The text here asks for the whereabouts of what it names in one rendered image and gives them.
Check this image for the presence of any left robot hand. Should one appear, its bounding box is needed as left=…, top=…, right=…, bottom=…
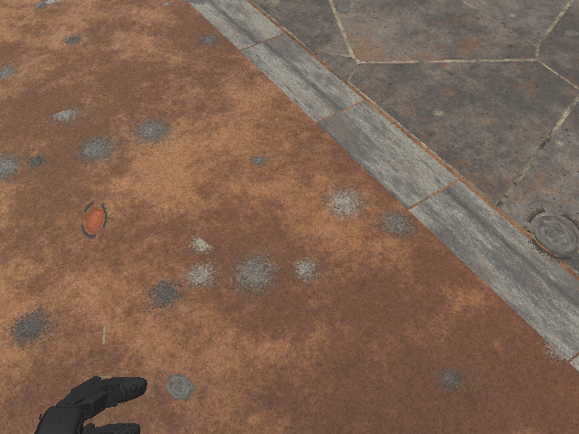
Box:
left=34, top=376, right=147, bottom=434

